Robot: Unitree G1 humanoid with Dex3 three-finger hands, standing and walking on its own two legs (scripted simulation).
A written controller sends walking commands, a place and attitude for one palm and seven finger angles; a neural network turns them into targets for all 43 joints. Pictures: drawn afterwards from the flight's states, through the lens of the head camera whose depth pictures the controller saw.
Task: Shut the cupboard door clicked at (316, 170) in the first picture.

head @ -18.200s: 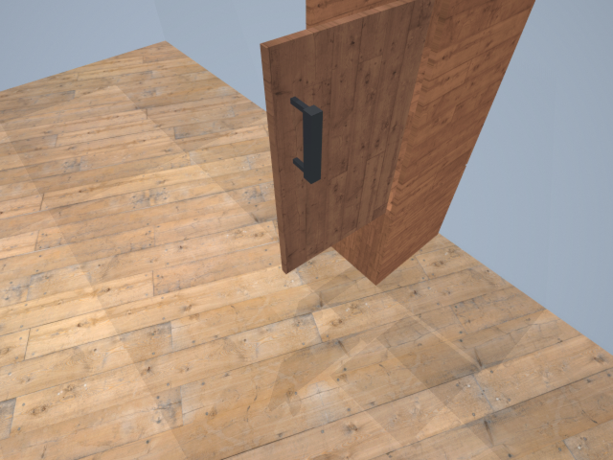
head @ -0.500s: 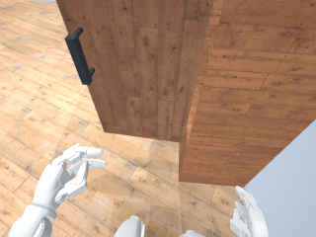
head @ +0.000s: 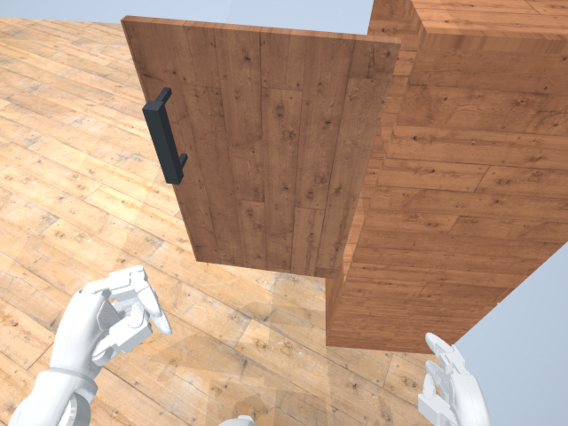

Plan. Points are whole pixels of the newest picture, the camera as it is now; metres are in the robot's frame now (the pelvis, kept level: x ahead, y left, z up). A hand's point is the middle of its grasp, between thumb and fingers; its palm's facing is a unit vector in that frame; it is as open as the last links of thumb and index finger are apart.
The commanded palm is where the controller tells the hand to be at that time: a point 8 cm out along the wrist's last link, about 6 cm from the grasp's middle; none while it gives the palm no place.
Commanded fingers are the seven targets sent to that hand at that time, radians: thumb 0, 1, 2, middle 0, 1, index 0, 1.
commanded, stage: raise the hand and make a fist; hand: left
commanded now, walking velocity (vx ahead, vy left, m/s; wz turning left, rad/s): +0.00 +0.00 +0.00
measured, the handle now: (170, 137) +0.51 +0.23 +0.13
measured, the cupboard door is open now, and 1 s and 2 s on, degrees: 86 86 86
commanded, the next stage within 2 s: bring the fist close to the handle in 0.76 s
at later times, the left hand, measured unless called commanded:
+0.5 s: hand (144, 299) +0.23 +0.17 +0.13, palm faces -0.06 -1.00 -0.06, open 3.1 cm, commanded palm +0.20 +0.23 +0.13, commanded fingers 0.00 0.90 0.90 -1.30 -1.50 -1.30 -1.50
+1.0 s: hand (161, 290) +0.24 +0.16 +0.13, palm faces -0.04 -1.00 -0.07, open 3.1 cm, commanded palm +0.23 +0.22 +0.13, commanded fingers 0.00 0.90 0.90 -1.30 -1.50 -1.30 -1.50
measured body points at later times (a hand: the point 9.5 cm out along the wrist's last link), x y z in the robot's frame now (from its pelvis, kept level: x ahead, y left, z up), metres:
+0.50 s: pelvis +0.00 -0.02 +0.02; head +0.00 -0.03 +0.47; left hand +0.22 +0.23 +0.14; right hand +0.17 -0.24 -0.05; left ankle +0.04 +0.09 -0.69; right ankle -0.01 -0.12 -0.69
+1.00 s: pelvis +0.01 -0.03 +0.02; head +0.01 -0.05 +0.47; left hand +0.24 +0.22 +0.14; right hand +0.18 -0.27 -0.05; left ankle +0.04 +0.09 -0.69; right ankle -0.01 -0.12 -0.69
